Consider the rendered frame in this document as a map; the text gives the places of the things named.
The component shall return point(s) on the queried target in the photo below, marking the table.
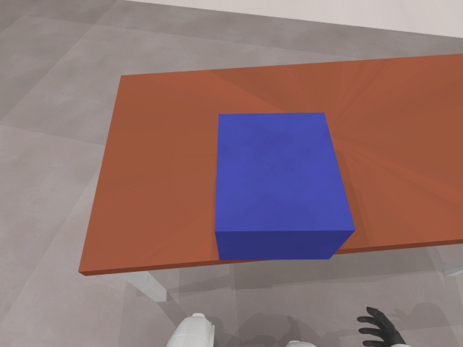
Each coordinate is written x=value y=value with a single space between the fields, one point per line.
x=397 y=130

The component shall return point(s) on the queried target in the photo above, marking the right robot hand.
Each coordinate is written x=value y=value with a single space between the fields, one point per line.
x=387 y=330

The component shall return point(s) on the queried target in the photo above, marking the robot left thigh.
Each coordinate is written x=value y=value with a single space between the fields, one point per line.
x=193 y=332

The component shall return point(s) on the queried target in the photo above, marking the carton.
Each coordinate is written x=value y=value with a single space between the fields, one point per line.
x=279 y=191

